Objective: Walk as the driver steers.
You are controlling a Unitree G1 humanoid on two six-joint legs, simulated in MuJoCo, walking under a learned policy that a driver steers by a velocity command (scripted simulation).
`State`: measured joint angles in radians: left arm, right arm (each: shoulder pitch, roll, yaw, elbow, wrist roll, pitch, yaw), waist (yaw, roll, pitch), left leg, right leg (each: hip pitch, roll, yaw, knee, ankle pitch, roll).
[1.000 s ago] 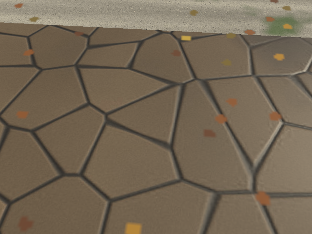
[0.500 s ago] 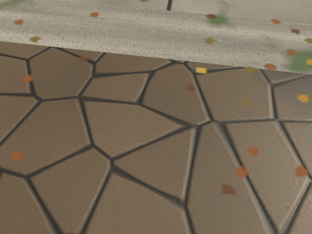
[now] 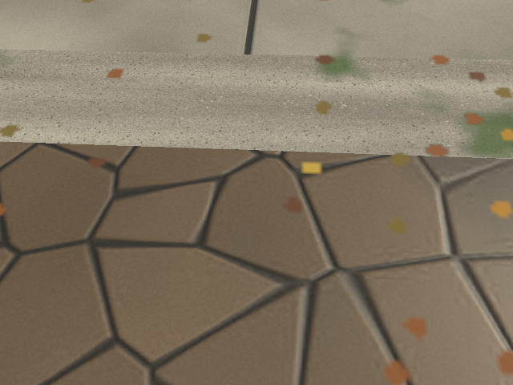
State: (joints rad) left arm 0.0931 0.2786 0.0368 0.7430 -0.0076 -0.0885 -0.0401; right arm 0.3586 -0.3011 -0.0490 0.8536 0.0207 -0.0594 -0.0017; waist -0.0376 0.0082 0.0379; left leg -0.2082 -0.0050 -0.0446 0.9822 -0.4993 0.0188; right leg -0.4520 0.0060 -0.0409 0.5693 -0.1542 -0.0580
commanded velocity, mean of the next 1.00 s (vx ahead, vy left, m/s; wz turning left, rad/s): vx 0.50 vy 0.00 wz -0.25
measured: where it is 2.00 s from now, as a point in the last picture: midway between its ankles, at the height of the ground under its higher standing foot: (345, 202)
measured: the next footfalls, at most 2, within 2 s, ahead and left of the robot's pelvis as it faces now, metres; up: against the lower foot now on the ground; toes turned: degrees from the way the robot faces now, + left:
left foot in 0.48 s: +0.44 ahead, +0.14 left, +0.00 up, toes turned +0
right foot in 1.00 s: +0.67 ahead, -0.17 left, +0.00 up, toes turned -21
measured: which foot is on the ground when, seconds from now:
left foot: up 0.00-0.46, down 0.48-1.00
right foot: down 0.00-0.50, up 0.52-0.98, down 1.00-1.00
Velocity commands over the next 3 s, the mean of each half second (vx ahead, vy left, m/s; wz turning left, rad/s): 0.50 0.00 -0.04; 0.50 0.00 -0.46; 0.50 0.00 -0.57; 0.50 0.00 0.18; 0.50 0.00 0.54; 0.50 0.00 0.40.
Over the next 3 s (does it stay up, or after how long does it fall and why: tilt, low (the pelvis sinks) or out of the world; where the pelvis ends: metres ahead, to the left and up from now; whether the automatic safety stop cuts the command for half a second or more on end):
stays up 1.57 -0.40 0.00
